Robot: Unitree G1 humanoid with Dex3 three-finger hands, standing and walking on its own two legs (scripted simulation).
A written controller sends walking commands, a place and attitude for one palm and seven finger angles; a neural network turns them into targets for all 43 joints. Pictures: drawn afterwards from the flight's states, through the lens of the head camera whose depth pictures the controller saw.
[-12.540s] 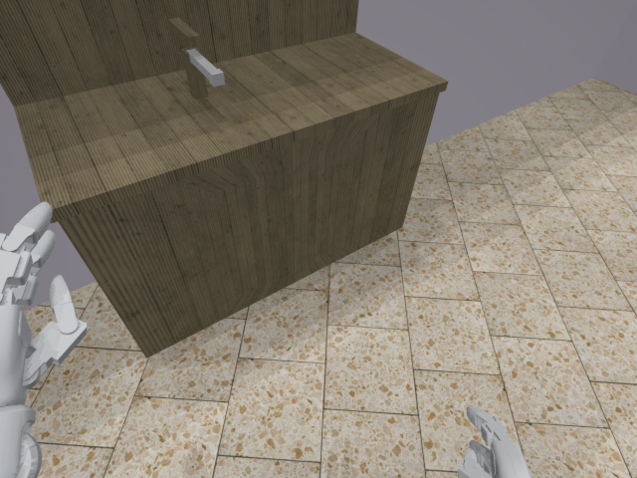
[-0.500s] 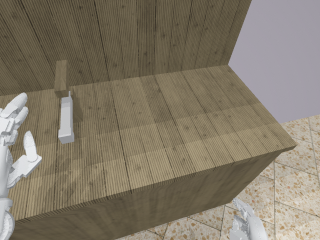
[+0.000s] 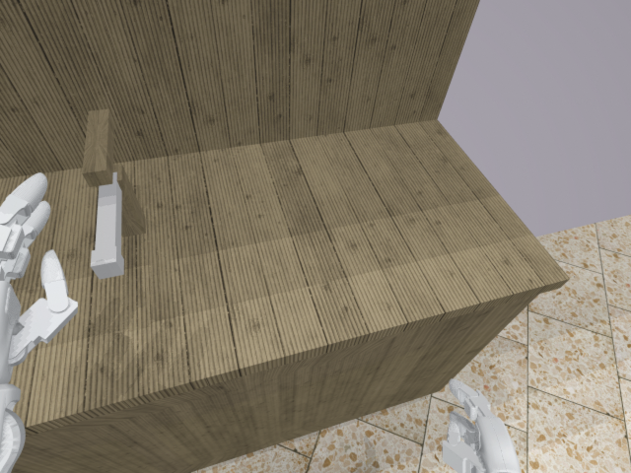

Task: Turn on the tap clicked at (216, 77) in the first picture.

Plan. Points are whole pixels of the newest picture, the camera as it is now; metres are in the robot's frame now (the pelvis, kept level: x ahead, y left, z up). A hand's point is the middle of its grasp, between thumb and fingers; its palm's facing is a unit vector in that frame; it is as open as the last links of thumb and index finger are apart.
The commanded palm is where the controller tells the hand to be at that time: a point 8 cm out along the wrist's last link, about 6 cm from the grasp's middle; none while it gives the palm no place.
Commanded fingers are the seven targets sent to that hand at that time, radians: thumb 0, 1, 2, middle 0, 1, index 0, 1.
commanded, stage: come to a stop and stand still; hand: left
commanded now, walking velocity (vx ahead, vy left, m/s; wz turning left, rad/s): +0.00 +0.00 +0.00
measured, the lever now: (108, 262) +0.32 +0.29 +0.07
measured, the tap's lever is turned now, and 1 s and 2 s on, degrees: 0 0 0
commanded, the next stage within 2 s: look again from close up in 1.26 s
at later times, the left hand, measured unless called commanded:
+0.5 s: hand (31, 244) +0.25 +0.27 +0.21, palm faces +0.49 -0.77 -0.42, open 7.4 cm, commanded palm +0.16 +0.27 +0.17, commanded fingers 0.00 0.90 0.90 -0.20 -0.30 -0.20 -0.30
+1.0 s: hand (3, 312) +0.21 +0.29 +0.17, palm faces +0.41 -0.85 -0.35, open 7.4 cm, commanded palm +0.14 +0.32 +0.17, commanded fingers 0.00 0.90 0.90 -0.20 -0.30 -0.20 -0.30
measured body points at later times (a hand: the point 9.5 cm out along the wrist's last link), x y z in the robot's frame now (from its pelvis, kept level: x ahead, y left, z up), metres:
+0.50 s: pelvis +0.01 -0.01 -0.01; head +0.04 +0.01 +0.44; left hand +0.22 +0.31 +0.23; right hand +0.19 -0.23 -0.08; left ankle +0.03 +0.10 -0.74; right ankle +0.01 -0.12 -0.74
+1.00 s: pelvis -0.01 +0.03 +0.00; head +0.03 +0.07 +0.44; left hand +0.18 +0.34 +0.18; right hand +0.21 -0.16 -0.06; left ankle +0.03 +0.11 -0.74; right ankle +0.01 -0.12 -0.74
